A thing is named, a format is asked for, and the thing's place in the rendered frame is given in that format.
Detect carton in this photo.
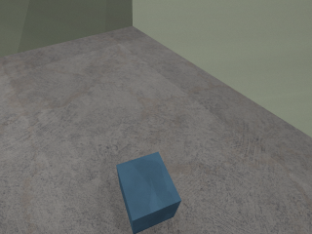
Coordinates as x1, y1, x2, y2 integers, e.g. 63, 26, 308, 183
116, 152, 181, 234

